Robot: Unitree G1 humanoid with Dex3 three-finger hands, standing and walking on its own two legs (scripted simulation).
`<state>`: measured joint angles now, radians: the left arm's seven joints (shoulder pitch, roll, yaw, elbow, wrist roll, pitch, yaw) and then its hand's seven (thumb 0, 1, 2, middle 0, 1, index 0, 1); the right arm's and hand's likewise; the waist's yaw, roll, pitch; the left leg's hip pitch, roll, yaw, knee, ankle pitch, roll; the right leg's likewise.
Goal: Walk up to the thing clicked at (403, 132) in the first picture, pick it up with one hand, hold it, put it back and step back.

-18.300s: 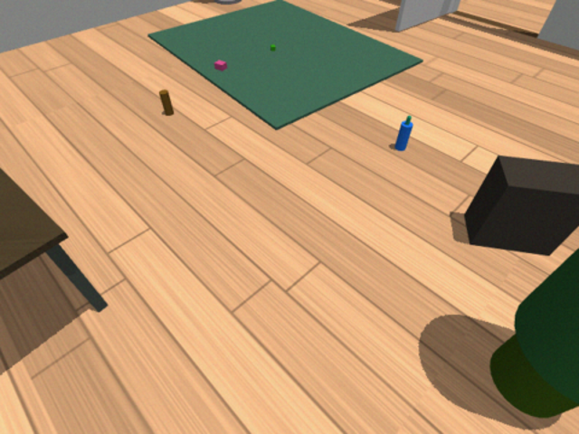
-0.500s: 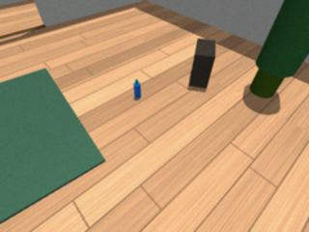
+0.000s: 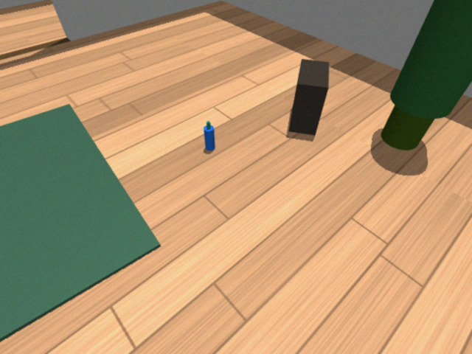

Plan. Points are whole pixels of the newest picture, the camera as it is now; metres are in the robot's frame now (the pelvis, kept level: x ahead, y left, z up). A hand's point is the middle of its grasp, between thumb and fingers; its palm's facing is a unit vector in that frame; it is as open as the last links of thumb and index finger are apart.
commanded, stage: stand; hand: left
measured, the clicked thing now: (209, 135) +1.47 +0.18 -0.68
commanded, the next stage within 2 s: walk up in 0.04 s
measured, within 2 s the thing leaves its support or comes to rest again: neither
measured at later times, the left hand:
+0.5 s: hand out of the picture +0.12 +0.22 -0.13, palm faces +0.02 -0.90 -0.43, open 7.4 cm
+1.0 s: hand (143, 240) +0.42 +0.24 -0.16, palm faces +0.00 -0.94 -0.33, open 7.4 cm
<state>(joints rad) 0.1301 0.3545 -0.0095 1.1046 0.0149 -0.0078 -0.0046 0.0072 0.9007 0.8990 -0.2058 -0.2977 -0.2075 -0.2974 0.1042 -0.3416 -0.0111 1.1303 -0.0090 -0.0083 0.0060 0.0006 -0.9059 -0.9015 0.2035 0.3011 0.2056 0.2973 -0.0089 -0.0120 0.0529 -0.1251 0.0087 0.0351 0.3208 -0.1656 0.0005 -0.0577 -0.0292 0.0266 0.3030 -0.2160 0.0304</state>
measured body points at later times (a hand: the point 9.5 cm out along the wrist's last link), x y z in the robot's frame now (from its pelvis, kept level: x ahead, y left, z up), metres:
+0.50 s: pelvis +0.10 -0.07 -0.01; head +0.08 -0.10 +0.44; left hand +0.12 +0.27 -0.10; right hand +0.16 -0.40 -0.14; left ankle +0.12 +0.07 -0.68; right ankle +0.09 -0.18 -0.75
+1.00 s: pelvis +0.36 -0.03 -0.01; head +0.38 -0.01 +0.44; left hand +0.42 +0.29 -0.13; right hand +0.45 -0.34 -0.11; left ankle +0.35 +0.09 -0.75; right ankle +0.34 -0.19 -0.67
